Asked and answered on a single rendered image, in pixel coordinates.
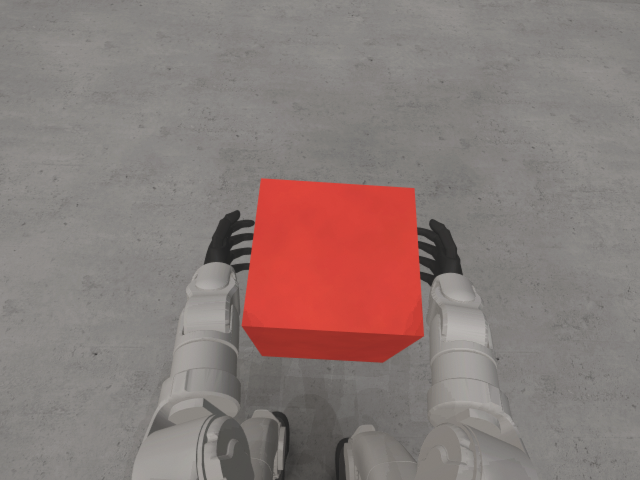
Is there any right robot upper arm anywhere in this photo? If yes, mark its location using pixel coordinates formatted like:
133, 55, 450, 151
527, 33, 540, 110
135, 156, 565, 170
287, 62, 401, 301
414, 422, 539, 480

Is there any left robot hand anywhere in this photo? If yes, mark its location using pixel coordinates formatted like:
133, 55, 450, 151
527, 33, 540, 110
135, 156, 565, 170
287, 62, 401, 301
204, 210, 255, 273

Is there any left robot thigh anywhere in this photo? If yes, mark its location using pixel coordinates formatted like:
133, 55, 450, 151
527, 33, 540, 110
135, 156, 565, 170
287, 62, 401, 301
241, 417, 286, 480

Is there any robot thigh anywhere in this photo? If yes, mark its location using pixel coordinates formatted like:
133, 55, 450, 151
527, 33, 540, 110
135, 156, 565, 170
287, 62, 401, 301
344, 431, 418, 480
241, 417, 286, 480

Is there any robot right forearm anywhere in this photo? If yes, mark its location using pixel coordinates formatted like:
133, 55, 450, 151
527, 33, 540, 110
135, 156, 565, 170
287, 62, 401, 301
426, 273, 530, 458

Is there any robot left forearm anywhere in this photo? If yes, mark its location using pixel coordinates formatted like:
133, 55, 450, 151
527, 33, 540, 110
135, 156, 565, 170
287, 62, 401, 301
132, 262, 241, 480

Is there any right robot hand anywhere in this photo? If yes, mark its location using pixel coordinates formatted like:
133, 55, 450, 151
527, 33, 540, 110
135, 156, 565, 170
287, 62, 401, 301
417, 219, 463, 286

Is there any left robot upper arm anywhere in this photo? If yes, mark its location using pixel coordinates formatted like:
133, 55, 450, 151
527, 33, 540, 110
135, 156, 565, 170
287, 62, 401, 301
133, 414, 254, 480

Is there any carton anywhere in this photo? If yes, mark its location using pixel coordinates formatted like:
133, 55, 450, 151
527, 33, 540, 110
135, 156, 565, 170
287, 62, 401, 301
242, 178, 424, 363

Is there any right robot thigh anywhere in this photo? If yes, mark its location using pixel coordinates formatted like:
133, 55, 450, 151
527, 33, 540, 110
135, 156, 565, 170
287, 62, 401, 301
344, 431, 418, 480

